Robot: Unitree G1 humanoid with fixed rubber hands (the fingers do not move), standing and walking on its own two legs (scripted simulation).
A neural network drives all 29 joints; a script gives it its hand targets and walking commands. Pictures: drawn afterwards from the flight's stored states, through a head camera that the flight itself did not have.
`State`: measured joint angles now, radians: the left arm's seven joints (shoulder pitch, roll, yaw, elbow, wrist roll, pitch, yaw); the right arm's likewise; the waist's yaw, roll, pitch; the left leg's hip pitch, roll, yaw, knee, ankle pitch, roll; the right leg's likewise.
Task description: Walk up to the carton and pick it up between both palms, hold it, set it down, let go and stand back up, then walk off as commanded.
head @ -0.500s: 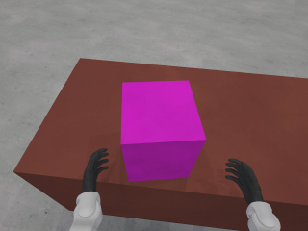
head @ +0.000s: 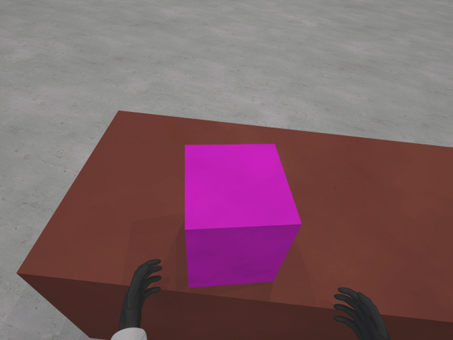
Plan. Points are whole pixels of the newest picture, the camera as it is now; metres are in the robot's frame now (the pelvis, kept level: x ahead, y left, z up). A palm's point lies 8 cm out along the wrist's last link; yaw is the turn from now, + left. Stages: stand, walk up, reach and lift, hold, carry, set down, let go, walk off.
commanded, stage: set down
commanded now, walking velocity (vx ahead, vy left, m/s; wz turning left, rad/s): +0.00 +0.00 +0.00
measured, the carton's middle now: (231, 216) +0.41 +0.00 -0.05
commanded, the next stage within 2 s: let go in 1.82 s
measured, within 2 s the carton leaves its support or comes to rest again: neither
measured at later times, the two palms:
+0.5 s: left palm (122, 326) +0.17 +0.18 -0.05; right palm out of the picture +0.16 -0.24 -0.05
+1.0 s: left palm (95, 328) +0.17 +0.22 -0.05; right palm out of the picture +0.16 -0.22 -0.05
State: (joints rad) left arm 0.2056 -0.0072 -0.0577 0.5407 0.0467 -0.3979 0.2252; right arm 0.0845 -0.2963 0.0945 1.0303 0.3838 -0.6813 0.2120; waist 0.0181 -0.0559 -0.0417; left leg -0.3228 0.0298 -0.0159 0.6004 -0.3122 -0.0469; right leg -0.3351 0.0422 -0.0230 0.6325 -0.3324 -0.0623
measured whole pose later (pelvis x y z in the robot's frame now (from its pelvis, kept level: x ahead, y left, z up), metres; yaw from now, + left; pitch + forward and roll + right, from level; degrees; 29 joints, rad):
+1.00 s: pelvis +0.01 +0.02 +0.02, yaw -1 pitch -3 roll +0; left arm 0.27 0.11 -0.03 0.52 0.02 -0.13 0.15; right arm 0.15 -0.25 0.02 0.90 0.18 -0.41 0.13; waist 0.02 -0.04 0.02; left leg -0.12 0.01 0.00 0.42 -0.25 -0.01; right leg -0.12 0.03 0.01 0.43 -0.25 -0.03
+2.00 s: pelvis +0.02 +0.04 +0.02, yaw -2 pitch -4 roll +0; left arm 0.21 0.18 0.01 0.52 0.02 0.12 0.02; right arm 0.15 -0.18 -0.01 0.82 0.00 -0.24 0.03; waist 0.01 0.00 0.05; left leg -0.08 0.01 0.03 0.40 -0.25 0.00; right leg -0.08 0.02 0.02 0.37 -0.23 -0.01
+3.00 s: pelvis -0.04 +0.04 +0.01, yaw -1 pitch -4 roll +0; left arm 0.13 0.38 0.05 0.89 0.01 0.01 0.01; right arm 0.15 -0.36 -0.05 0.88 -0.02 0.03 0.00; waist 0.00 0.00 0.13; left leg -0.25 0.00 0.02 0.57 -0.25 0.02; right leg -0.25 0.01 0.01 0.56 -0.24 -0.01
